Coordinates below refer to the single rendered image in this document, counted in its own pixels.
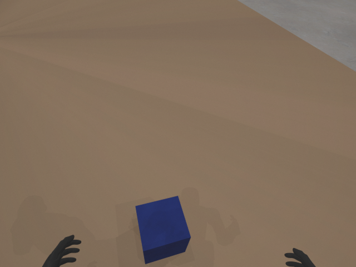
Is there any robot left hand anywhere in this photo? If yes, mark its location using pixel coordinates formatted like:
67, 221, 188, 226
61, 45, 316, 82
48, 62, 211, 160
42, 235, 81, 267

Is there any carton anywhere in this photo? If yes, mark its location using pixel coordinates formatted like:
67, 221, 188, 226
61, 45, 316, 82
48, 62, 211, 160
136, 196, 191, 264

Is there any robot right hand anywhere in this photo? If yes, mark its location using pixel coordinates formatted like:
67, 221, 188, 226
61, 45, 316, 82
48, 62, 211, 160
284, 248, 316, 267

